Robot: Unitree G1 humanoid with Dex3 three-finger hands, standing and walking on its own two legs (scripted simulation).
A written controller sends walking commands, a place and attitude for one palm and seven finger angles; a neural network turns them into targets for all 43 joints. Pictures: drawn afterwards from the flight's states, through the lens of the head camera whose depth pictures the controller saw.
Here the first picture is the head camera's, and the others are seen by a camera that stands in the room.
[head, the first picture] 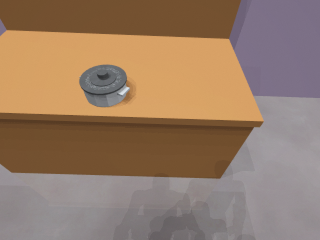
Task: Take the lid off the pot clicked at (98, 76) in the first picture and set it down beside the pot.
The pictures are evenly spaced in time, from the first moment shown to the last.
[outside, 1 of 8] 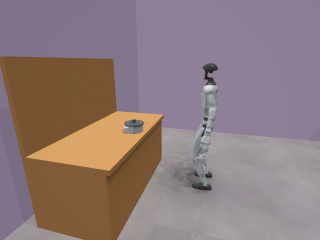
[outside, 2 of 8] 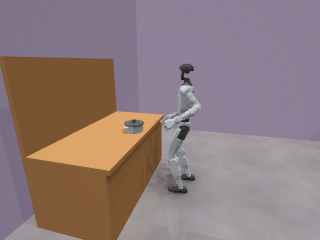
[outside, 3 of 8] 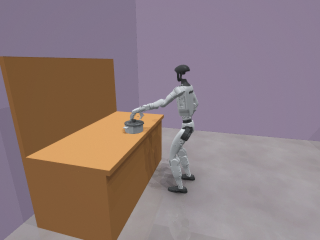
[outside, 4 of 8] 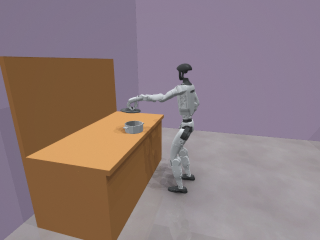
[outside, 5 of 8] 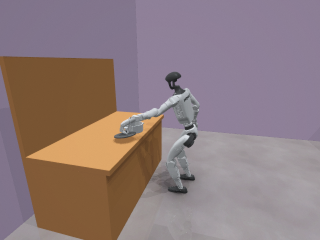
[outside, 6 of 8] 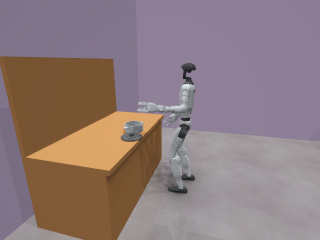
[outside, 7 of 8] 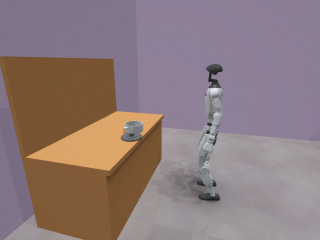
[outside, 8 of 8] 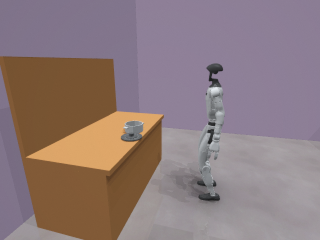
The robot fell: no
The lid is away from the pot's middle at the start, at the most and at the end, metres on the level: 0.00 0.26 0.19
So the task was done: no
